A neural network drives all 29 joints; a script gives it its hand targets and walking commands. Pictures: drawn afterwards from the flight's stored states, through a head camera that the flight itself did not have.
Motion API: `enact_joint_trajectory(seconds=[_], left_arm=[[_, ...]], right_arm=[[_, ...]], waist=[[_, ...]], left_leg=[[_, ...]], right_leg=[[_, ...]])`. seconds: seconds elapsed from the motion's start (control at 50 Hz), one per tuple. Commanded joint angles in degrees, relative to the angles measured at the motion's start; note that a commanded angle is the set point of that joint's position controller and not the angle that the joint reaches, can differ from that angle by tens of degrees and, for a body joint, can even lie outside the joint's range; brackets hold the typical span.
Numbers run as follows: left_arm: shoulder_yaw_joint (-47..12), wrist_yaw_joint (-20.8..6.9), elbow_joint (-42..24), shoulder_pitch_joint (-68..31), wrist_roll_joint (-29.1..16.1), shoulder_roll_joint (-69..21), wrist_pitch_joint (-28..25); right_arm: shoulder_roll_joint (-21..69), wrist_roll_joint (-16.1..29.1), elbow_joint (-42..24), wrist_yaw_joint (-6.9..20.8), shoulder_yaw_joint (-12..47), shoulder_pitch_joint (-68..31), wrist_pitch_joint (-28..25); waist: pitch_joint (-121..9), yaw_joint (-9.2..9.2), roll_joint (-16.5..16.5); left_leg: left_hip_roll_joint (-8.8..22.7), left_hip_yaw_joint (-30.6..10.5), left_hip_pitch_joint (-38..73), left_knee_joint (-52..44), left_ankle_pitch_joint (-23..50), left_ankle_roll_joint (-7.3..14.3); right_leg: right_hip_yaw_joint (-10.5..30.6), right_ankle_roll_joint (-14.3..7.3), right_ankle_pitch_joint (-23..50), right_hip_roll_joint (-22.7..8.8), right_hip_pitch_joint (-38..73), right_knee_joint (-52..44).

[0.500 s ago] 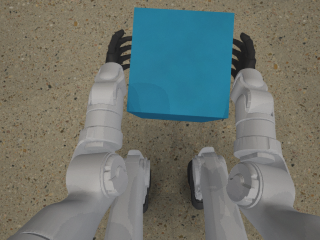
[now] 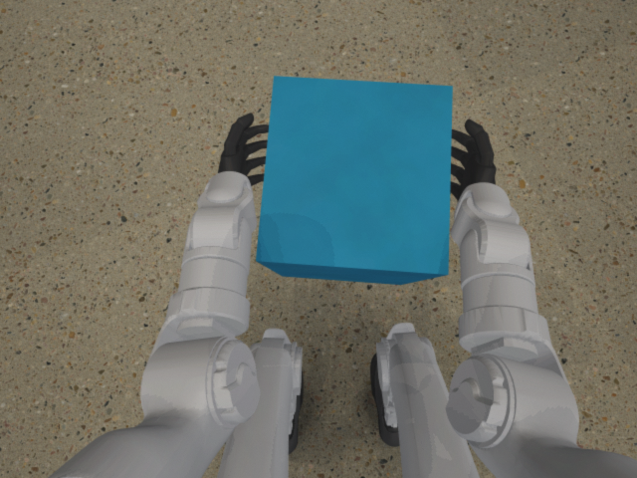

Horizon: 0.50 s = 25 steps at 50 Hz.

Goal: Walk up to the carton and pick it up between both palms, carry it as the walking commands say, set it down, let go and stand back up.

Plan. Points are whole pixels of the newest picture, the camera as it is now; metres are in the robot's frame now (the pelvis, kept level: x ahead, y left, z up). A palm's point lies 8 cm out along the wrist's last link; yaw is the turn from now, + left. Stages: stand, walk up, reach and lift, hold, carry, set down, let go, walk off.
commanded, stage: reach and lift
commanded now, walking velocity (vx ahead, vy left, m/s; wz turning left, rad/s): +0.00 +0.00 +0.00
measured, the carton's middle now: (349, 200) +0.46 -0.02 -0.12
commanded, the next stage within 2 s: none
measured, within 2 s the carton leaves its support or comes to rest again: neither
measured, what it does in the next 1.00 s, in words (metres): rises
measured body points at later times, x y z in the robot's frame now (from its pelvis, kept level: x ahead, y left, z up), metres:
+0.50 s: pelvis +0.02 +0.00 +0.07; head +0.20 +0.00 +0.48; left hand +0.46 +0.12 +0.02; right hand +0.44 -0.17 +0.02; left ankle +0.08 +0.11 -0.52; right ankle +0.10 -0.13 -0.52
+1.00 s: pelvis +0.04 +0.00 +0.14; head +0.18 +0.00 +0.56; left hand +0.44 +0.12 +0.09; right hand +0.42 -0.17 +0.10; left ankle +0.08 +0.11 -0.52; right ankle +0.10 -0.13 -0.52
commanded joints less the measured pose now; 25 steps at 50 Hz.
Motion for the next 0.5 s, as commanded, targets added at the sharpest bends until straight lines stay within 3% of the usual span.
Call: enact_joint_trajectory(seconds=[0.0, 0.48], left_arm=[[-29.5, -13.7, 0.8, -36.4, -9.7, -62.4, -2.3], [-31.4, -14.0, -0.9, -25.5, -8.5, -63.6, -3.7]], right_arm=[[60.3, 9.4, 5.0, 15.1, 34.3, -36.9, 0.2], [62.4, 8.1, 4.1, 15.4, 36.7, -25.2, -1.1]], waist=[[-52.9, -0.83, 1.5], [-44.3, -0.93, 0.7]], left_leg=[[-7.5, 2.7, 29.9, -11.8, 12.7, -0.4], [-6.5, 0.6, 42.5, -24.1, 14.9, 0.0]], right_leg=[[-4.4, -0.2, 13.4, 8.2, 33.1, -9.1], [-2.0, -0.2, 16.0, 7.2, 47.1, -21.5]])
